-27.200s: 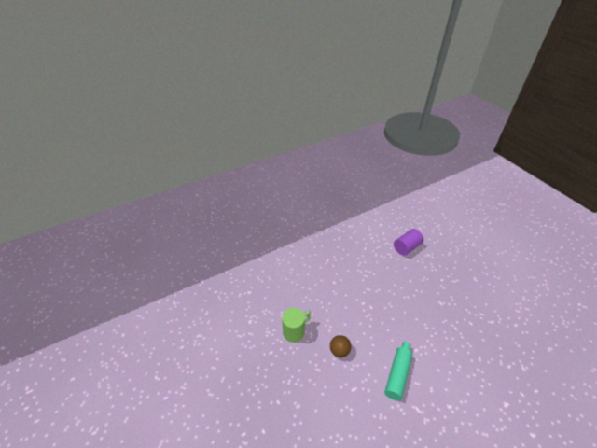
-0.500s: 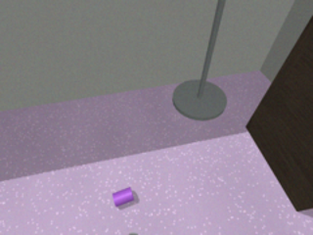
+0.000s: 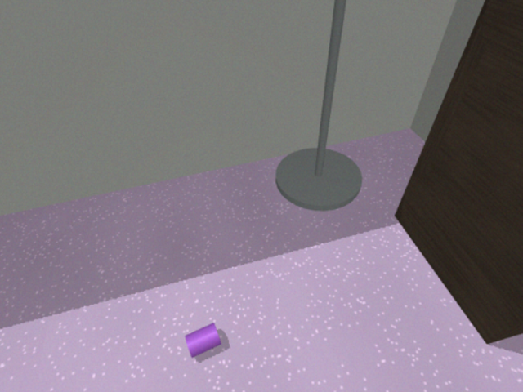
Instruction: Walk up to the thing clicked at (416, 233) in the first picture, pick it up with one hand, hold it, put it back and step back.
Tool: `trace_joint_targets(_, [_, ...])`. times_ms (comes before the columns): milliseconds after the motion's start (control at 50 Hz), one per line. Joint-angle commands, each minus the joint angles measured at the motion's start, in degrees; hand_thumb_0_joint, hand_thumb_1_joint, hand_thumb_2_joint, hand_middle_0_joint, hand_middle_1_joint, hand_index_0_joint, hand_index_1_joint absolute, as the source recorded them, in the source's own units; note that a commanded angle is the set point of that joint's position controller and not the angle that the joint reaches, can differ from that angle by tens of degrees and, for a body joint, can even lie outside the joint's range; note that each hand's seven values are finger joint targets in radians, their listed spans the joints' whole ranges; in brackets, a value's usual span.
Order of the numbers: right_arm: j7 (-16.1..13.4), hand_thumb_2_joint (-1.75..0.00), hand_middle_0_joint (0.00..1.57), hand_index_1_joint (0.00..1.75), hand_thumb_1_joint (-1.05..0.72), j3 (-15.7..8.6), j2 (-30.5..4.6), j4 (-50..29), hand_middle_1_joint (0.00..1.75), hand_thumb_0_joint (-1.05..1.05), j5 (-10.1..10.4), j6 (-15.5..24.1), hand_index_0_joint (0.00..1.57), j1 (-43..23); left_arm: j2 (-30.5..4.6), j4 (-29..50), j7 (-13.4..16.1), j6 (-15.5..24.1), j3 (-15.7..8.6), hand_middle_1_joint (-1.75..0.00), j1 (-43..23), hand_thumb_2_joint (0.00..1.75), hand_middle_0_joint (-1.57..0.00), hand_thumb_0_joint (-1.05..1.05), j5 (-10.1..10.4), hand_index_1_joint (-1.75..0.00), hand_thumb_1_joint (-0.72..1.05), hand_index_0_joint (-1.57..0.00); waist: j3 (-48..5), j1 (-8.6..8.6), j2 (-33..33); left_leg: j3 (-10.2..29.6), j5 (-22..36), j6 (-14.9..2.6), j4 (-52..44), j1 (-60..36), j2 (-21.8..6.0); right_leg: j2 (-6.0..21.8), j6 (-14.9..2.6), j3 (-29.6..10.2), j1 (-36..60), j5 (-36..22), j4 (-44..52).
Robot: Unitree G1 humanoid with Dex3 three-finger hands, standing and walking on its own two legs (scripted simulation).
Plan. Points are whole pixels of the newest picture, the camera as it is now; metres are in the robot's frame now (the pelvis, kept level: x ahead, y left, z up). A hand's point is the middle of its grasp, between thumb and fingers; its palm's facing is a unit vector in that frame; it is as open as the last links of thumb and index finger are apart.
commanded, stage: walk up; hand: left
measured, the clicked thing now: (203, 339) +0.47 +0.27 -0.72
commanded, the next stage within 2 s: stand in 1.04 s
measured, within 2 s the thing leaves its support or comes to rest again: neither
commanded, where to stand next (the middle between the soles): +0.05 +0.01 m, yaw +4 degrees
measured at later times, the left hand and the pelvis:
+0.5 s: hand out of the picture +0.07 +0.25 -0.13, palm faces +0.05 -0.90 -0.44, open 7.4 cm; pelvis +0.00 -0.03 +0.00, yaw +4 degrees
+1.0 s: hand out of the picture +0.03 +0.30 -0.16, palm faces +0.10 -0.93 -0.37, open 7.4 cm; pelvis +0.01 +0.02 +0.00, yaw +7 degrees
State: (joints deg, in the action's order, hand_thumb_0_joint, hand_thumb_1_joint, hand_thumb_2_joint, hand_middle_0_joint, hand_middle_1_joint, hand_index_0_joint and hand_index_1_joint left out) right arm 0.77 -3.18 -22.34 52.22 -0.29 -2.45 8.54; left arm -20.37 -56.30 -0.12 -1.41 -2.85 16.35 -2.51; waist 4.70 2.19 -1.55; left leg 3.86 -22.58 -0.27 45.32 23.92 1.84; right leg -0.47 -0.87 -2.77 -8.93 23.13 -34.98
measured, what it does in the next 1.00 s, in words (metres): steps on the spot: left foot, then right foot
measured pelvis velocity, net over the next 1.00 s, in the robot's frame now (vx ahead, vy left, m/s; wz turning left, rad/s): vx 0.01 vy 0.02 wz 0.12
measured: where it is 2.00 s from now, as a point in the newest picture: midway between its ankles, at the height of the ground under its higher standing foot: outside the picture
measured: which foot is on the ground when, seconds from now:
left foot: up 0.00-0.08, down 0.10-0.40, up 0.42-0.74, down 0.76-1.00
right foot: down 0.00-0.14, up 0.16-0.36, down 0.38-0.78, up 0.80-1.00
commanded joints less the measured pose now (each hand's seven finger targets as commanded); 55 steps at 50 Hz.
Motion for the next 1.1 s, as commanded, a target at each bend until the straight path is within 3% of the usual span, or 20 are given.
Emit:
trace_joint_targets(0, [-0.8,-0.90,0.20,0.30,-0.90,-0.7,-7.6,-3.8,0.30,0.00,0.1,3.1,0.20,-3.1,-13.3,5.9,0.9,3.8,-3.2,-0.30,-4.5,0.90,-0.20,0.00,0.5,-0.30,0.90,-0.20,-2.4,-0.23,11.9,-2.3,0.6,-0.31,-4.9,-2.1,0.2,9.9,-5.53,-7.4,3.1,-33.9,10.9])
trace_joint_targets(80, [-1.2,-0.90,0.20,0.30,-0.90,-2.1,-9.9,-1.9,0.30,0.00,-0.8,5.3,0.20,3.7,-14.3,7.8,0.2,2.7,-3.4,-0.30,-3.6,0.90,-0.20,0.00,1.3,-0.30,0.90,-0.20,-7.2,-2.74,10.2,-2.8,9.8,-2.53,-24.9,-15.9,-0.4,8.3,-4.45,-3.9,3.6,-28.7,-1.4])
trace_joint_targets(120, [-1.4,-0.90,0.20,0.30,-0.90,-4.8,-17.5,-1.8,0.30,0.00,-1.8,6.3,0.20,10.2,-8.5,9.8,-0.2,3.0,-1.8,-0.30,-2.1,0.90,-0.20,0.00,2.3,-0.30,0.90,-0.20,-11.4,-4.81,-8.2,26.7,12.6,-11.55,-27.3,-37.0,-19.0,-2.4,-0.23,3.5,-23.6,3.2,-19.6])
trace_joint_targets(160, [-1.0,-0.90,0.20,0.30,-0.90,-5.6,-19.4,-2.5,0.30,0.00,-0.8,6.1,0.20,8.5,-15.6,8.8,0.5,2.7,-3.4,-0.30,-4.5,0.90,-0.20,0.00,1.4,-0.30,0.90,-0.20,-2.8,-4.22,-4.7,33.1,-2.6,-18.92,-31.7,-20.2,-25.3,4.2,-1.66,-3.1,-21.7,12.0,-22.8])
trace_joint_targets(220, [-0.5,-0.90,0.20,0.30,-0.90,-3.4,-14.9,-4.7,0.30,0.00,-1.4,5.9,0.20,4.1,-13.7,8.5,-1.2,3.2,-3.4,-0.30,-1.5,0.90,-0.20,0.00,1.5,-0.30,0.90,-0.20,1.9,-2.07,-5.6,16.3,-5.5,-12.36,-31.2,-11.9,-14.8,4.1,-1.39,-0.5,-17.4,5.8,-13.0])
trace_joint_targets(340, [0.1,-0.90,0.20,0.30,-0.90,-1.3,-9.9,-5.7,0.30,0.00,-0.3,2.9,0.20,0.0,-11.1,4.5,1.0,4.7,-3.2,-0.30,3.0,0.90,-0.20,0.00,1.7,-0.30,0.90,-0.20,-2.8,0.80,-7.7,3.4,11.9,-5.30,-16.2,-0.6,-7.3,-0.2,0.63,5.3,5.1,-15.7,9.6])
trace_joint_targets(360, [0.1,-0.90,0.20,0.30,-0.90,-0.8,-7.9,-6.0,0.30,0.00,0.2,2.2,0.20,0.7,-13.6,4.6,1.7,4.9,-3.9,-0.30,3.0,0.90,-0.20,0.00,1.4,-0.30,0.90,-0.20,-3.2,1.21,-3.6,2.3,7.0,-3.40,-11.7,2.1,-4.3,2.5,0.01,1.5,6.5,-16.3,11.3])
trace_joint_targets(400, [-0.3,-0.90,0.20,0.30,-0.90,-1.0,-7.0,-5.8,0.30,0.00,-0.3,0.6,0.20,5.6,-21.6,6.7,2.5,5.1,-5.3,-0.30,-2.0,0.90,-0.20,0.00,0.5,-0.30,0.90,-0.20,-2.3,-1.28,8.3,4.0,-9.8,-0.15,7.2,2.9,1.9,24.4,-7.72,-25.7,-5.2,0.1,24.5])
trace_joint_targets(440, [-0.3,-0.90,0.20,0.30,-0.90,-3.3,-12.3,-3.8,0.30,0.00,-0.7,-0.7,0.20,8.5,-21.3,8.1,2.7,4.6,-5.6,-0.30,-6.9,0.90,-0.20,0.00,0.5,-0.30,0.90,-0.20,1.7,-2.63,6.5,7.1,-8.6,-0.62,15.8,1.4,-1.1,24.1,-12.56,-25.0,-11.0,5.8,22.4])
trace_joint_targets(500, [0.5,-0.90,0.20,0.30,-0.90,-4.0,-12.5,-2.7,0.30,0.00,-1.0,-1.0,0.20,10.5,-18.9,7.9,3.1,4.5,-5.3,-0.30,-6.5,0.90,-0.20,0.00,1.2,-0.30,0.90,-0.20,0.2,-2.81,7.5,8.2,-2.9,0.10,20.6,3.1,-0.5,17.4,-9.38,-12.7,-8.9,0.1,19.8])
trace_joint_targets(640, [1.4,-0.90,0.20,0.30,-0.90,-3.5,-11.4,-3.6,0.30,0.00,-1.4,0.0,0.20,8.6,-17.8,9.5,2.1,4.4,-5.4,-0.30,-5.7,0.90,-0.20,0.00,-0.2,-0.30,0.90,-0.20,-2.9,-0.24,14.7,-0.2,-7.5,1.48,1.7,1.0,-2.3,15.2,-10.10,-7.6,-4.1,8.8,16.8])
trace_joint_targets(720, [0.6,-0.90,0.20,0.30,-0.90,-3.7,-11.0,0.4,0.30,0.00,-1.6,2.0,0.20,14.1,-15.9,9.9,0.9,2.7,-3.7,-0.30,-8.6,0.90,-0.20,0.00,1.1,-0.30,0.90,-0.20,-3.9,-4.22,7.0,-6.4,4.7,-0.37,-18.1,-16.4,0.5,11.3,-6.15,-1.9,-15.2,7.6,4.5])
trace_joint_targets(740, [0.0,-0.90,0.20,0.30,-0.90,-3.9,-12.4,0.2,0.30,0.00,-2.1,2.5,0.20,13.6,-12.7,9.9,0.9,2.3,-2.6,-0.30,-7.0,0.90,-0.20,0.00,1.5,-0.30,0.90,-0.20,-3.9,-4.10,0.0,0.8,1.1,-1.31,-23.7,-18.7,-2.3,8.5,-3.99,0.9,-19.2,7.3,-3.7])
trace_joint_targets(760, [-0.4,-0.90,0.20,0.30,-0.90,-4.2,-16.2,-1.9,0.30,0.00,-3.0,3.1,0.20,10.2,-8.5,10.4,0.8,2.2,-1.1,-0.30,-5.5,0.90,-0.20,0.00,2.4,-0.30,0.90,-0.20,-2.6,-2.82,-12.6,23.2,-7.1,-5.36,-31.1,-17.0,-15.3,1.8,-0.30,4.2,-26.6,8.7,-14.3])
trace_joint_targets(780, [-0.5,-0.90,0.20,0.30,-0.90,-4.4,-20.4,-4.0,0.30,0.00,-2.3,3.4,0.20,6.1,-13.3,8.9,1.6,2.1,-2.4,-0.30,-7.8,0.90,-0.20,0.00,2.2,-0.30,0.90,-0.20,-0.5,-4.22,-9.1,31.5,-16.3,-11.74,-33.1,-4.4,-21.5,1.5,-0.31,-1.5,-21.3,10.2,-17.1])
trace_joint_targets(860, [-1.1,-0.90,0.20,0.30,-0.90,-2.0,-12.7,-3.8,0.30,0.00,-1.7,4.5,0.20,0.6,-12.8,5.0,1.0,2.9,-1.9,-0.30,-4.3,0.90,-0.20,0.00,3.1,-0.30,0.90,-0.20,1.6,-0.96,-5.9,11.5,13.2,-8.58,-24.2,-9.3,-13.4,2.2,-0.81,-1.9,-17.7,2.1,-12.2])
trace_joint_targets(960, [-1.5,-0.90,0.20,0.30,-0.90,-2.1,-13.9,-1.7,0.30,0.00,-0.3,4.8,0.20,4.3,-11.1,3.8,1.1,3.5,-1.1,-0.30,-5.1,0.90,-0.20,0.00,2.4,-0.30,0.90,-0.20,-5.0,-2.30,-8.6,6.3,37.8,-7.66,-14.3,-17.4,-13.1,0.6,-1.08,3.9,-8.2,-4.4,5.3])
trace_joint_targets(1000, [-1.8,-0.90,0.20,0.30,-0.90,-1.5,-12.3,-1.9,0.30,0.00,0.9,4.6,0.20,4.0,-13.5,2.6,1.3,3.9,-1.5,-0.30,-4.1,0.90,-0.20,0.00,1.8,-0.30,0.90,-0.20,-8.3,-2.01,-3.2,3.0,35.6,-4.36,-10.0,-14.2,-10.1,3.5,-2.88,-0.8,1.1,-23.6,10.3])
trace_joint_targets(1020, [-2.1,-0.90,0.20,0.30,-0.90,-0.8,-8.8,-1.9,0.30,0.00,1.2,4.6,0.20,3.7,-15.9,2.4,1.3,4.6,-1.1,-0.30,-3.5,0.90,-0.20,0.00,1.8,-0.30,0.90,-0.20,-12.0,-2.38,1.7,2.3,30.5,-0.96,-7.6,-9.3,-6.9,11.9,-5.17,-10.5,9.6,-41.9,9.1])
trace_joint_targets(1080, [-2.4,-0.90,0.20,0.30,-0.90,-0.7,-11.0,1.0,0.30,0.00,0.8,4.5,0.20,2.4,-14.5,1.3,0.6,4.0,-0.4,-0.30,-9.7,0.90,-0.20,0.00,2.7,-0.30,0.90,-0.20,-9.8,-3.85,3.6,2.3,22.1,-2.08,-18.9,-18.3,-7.1,10.1,-5.21,-6.2,0.0,-34.4,6.1])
